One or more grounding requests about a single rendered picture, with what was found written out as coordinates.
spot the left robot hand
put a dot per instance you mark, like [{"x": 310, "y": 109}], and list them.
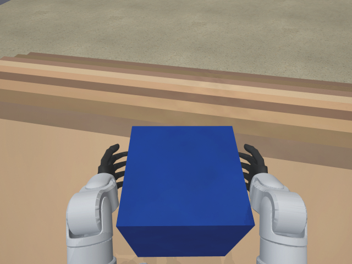
[{"x": 108, "y": 166}]

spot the carton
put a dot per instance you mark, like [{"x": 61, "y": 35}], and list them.
[{"x": 184, "y": 192}]

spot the right robot forearm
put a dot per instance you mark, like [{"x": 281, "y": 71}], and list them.
[{"x": 283, "y": 221}]

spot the right robot hand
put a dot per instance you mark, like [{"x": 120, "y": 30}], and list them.
[{"x": 256, "y": 165}]

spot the left robot forearm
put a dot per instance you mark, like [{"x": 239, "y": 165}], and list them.
[{"x": 89, "y": 227}]

